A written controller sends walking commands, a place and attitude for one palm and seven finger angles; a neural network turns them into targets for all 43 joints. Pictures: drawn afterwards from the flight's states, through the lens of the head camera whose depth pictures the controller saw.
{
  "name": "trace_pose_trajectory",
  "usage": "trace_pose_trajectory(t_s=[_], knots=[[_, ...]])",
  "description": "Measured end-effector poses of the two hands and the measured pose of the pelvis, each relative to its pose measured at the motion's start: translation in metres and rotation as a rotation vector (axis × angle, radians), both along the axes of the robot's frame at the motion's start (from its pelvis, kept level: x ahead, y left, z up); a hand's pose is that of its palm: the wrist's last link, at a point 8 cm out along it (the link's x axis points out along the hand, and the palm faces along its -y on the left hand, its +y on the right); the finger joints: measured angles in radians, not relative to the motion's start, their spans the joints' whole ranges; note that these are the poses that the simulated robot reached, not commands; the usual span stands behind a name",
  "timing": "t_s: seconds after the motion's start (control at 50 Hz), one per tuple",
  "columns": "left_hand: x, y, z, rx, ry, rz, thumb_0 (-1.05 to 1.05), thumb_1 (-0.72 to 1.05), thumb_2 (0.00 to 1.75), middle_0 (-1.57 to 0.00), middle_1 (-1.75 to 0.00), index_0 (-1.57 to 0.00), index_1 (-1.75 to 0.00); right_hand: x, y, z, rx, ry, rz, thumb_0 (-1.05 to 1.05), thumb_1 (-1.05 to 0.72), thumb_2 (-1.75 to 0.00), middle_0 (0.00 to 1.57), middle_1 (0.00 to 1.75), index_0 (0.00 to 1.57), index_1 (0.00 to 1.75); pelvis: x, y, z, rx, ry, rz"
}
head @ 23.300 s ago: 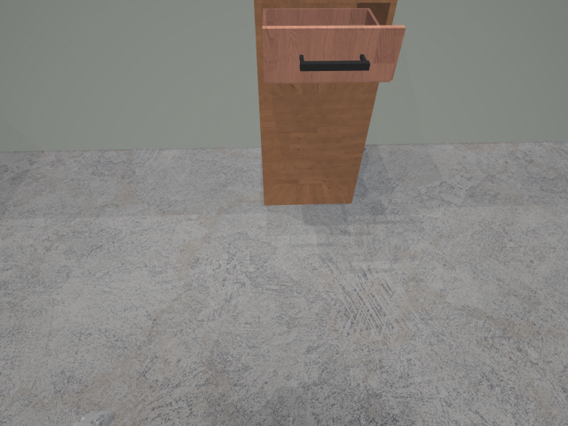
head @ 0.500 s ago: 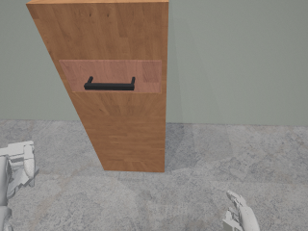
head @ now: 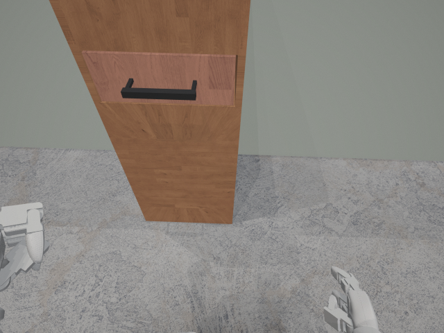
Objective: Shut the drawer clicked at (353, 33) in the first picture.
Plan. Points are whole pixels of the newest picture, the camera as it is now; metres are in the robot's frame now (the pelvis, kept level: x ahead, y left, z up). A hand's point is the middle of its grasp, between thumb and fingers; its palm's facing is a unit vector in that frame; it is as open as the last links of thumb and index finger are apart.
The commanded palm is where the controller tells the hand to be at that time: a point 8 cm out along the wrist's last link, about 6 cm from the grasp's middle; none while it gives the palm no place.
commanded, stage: step back with the hand held close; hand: left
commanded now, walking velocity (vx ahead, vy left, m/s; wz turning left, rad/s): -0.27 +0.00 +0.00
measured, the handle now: (160, 88) +0.67 +0.21 +0.06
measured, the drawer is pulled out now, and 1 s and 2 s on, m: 0.00 0.00 0.00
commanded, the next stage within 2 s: stop stepping back and stand still in 0.72 s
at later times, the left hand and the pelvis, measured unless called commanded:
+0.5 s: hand (38, 320) +0.11 +0.20 +0.17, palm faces +0.20 -0.82 -0.53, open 3.3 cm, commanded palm +0.04 +0.26 +0.19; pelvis -0.10 -0.02 +0.00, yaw -1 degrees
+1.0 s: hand out of the picture -0.10 +0.19 +0.18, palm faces +0.34 -0.81 -0.48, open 3.2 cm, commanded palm -0.14 +0.23 +0.19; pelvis -0.27 -0.05 +0.00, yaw +0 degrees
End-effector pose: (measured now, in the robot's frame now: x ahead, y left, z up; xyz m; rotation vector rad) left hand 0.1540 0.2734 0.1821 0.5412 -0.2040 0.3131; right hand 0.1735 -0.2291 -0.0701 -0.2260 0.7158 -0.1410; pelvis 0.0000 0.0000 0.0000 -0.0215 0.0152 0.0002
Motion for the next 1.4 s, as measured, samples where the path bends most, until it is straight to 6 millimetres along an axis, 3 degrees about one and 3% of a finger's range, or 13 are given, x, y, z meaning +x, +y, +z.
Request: trace_pose_trajectory(t_s=[0.2, 0.3, 0.38, 0.48, 0.56, 0.66, 0.74, 0.8, 0.94, 1.02, 1.1, 1.26, 1.4], knots=[[-0.018, 0.016, 0.005, 0.013, -0.064, -0.019, 0.01, 0.89, 0.90, -1.41, -1.60, -1.41, -1.60, -0.045, 0.001, 0.007, -0.071, 0.045, -0.040, 0.01, -0.90, -0.90, 0.21, 0.30, 0.20, 0.30, -0.019, 0.009, 0.004, -0.034, 0.003, 0.035], [-0.035, 0.020, 0.014, 0.039, -0.072, -0.005, 0.01, 0.89, 0.90, -1.41, -1.60, -1.41, -1.60, -0.052, 0.007, 0.010, -0.055, 0.048, 0.008, 0.01, -0.90, -0.90, 0.21, 0.30, 0.20, 0.30, -0.026, 0.005, 0.009, -0.033, 0.059, 0.038], [-0.045, 0.006, 0.008, 0.033, -0.034, -0.042, 0.01, 0.89, 0.90, -1.41, -1.60, -1.41, -1.60, -0.051, 0.008, 0.005, -0.033, 0.036, 0.062, 0.01, -0.90, -0.90, 0.21, 0.30, 0.20, 0.30, -0.047, -0.003, 0.006, -0.004, 0.095, 0.006], [-0.065, -0.026, 0.006, 0.055, 0.027, -0.140, 0.01, 0.89, 0.90, -1.41, -1.60, -1.40, -1.60, -0.064, 0.000, -0.002, 0.023, -0.006, 0.078, 0.01, -0.90, -0.90, 0.21, 0.30, 0.20, 0.30, -0.092, -0.016, 0.002, -0.007, 0.075, -0.024], [-0.098, -0.038, 0.019, 0.095, 0.009, -0.180, 0.01, 0.89, 0.90, -1.41, -1.60, -1.40, -1.60, -0.094, -0.012, 0.002, 0.049, -0.002, 0.020, 0.01, -0.90, -0.90, 0.21, 0.30, 0.20, 0.30, -0.111, -0.026, 0.003, -0.018, 0.047, -0.014], [-0.132, -0.022, 0.020, 0.068, -0.028, -0.077, 0.01, 0.89, 0.90, -1.41, -1.60, -1.41, -1.60, -0.130, -0.028, 0.008, -0.023, 0.029, -0.010, 0.01, -0.90, -0.90, 0.21, 0.30, 0.20, 0.30, -0.127, -0.026, 0.006, -0.003, 0.047, -0.008], [-0.152, -0.016, 0.007, 0.002, -0.020, -0.043, 0.01, 0.89, 0.90, -1.41, -1.60, -1.41, -1.60, -0.160, -0.035, 0.012, -0.042, 0.030, -0.020, 0.01, -0.90, -0.90, 0.21, 0.30, 0.20, 0.30, -0.161, -0.025, 0.008, 0.017, 0.024, -0.013], [-0.175, -0.025, 0.001, -0.013, 0.014, -0.068, 0.01, 0.89, 0.90, -1.41, -1.60, -1.40, -1.60, -0.186, -0.037, 0.017, -0.034, -0.023, -0.015, 0.01, -0.90, -0.90, 0.21, 0.30, 0.20, 0.30, -0.189, -0.027, 0.007, 0.015, 0.009, -0.016], [-0.257, -0.046, 0.008, 0.046, 0.019, -0.075, 0.01, 0.89, 0.90, -1.41, -1.60, -1.40, -1.60, -0.256, -0.045, 0.007, 0.002, -0.046, -0.012, 0.01, -0.90, -0.90, 0.21, 0.30, 0.20, 0.30, -0.252, -0.044, -0.001, 0.012, -0.009, -0.001], [-0.296, -0.042, 0.015, 0.002, -0.050, 0.004, 0.01, 0.89, 0.90, -1.41, -1.60, -1.41, -1.60, -0.304, -0.051, 0.002, -0.017, 0.038, -0.032, 0.01, -0.90, -0.90, 0.21, 0.30, 0.20, 0.30, -0.274, -0.047, 0.007, 0.035, -0.015, -0.003], [-0.315, -0.034, 0.010, -0.060, -0.125, 0.068, 0.01, 0.89, 0.90, -1.41, -1.60, -1.41, -1.60, -0.341, -0.057, 0.001, -0.062, 0.046, -0.042, 0.01, -0.90, -0.90, 0.21, 0.30, 0.20, 0.30, -0.292, -0.044, 0.006, 0.029, -0.012, 0.008], [-0.347, -0.044, 0.009, 0.015, -0.104, 0.027, 0.01, 0.89, 0.90, -1.41, -1.60, -1.41, -1.60, -0.392, -0.055, -0.008, 0.007, -0.007, -0.066, 0.01, -0.90, -0.90, 0.21, 0.30, 0.20, 0.30, -0.332, -0.052, 0.001, 0.038, -0.068, 0.054], [-0.396, -0.047, 0.012, 0.033, -0.113, 0.060, 0.01, 0.89, 0.90, -1.41, -1.60, -1.41, -1.60, -0.409, -0.061, -0.019, 0.005, 0.080, 0.008, 0.01, -0.90, -0.90, 0.21, 0.30, 0.20, 0.30, -0.362, -0.059, 0.001, 0.055, -0.070, 0.066]])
